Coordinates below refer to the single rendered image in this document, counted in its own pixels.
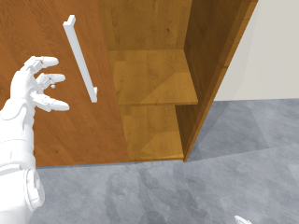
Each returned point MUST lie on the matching handle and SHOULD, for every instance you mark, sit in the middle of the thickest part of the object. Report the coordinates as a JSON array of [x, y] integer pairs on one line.
[[73, 40]]

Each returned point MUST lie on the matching left robot upper arm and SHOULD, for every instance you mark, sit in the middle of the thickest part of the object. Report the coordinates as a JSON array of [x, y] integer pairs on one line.
[[21, 193]]

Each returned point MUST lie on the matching wardrobe door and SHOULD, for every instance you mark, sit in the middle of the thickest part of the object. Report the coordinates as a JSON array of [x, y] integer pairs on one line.
[[88, 132]]

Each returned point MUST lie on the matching robot left hand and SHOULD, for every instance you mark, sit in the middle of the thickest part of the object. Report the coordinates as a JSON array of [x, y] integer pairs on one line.
[[24, 85]]

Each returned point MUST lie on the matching left robot forearm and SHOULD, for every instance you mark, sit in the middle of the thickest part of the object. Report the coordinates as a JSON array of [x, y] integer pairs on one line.
[[17, 140]]

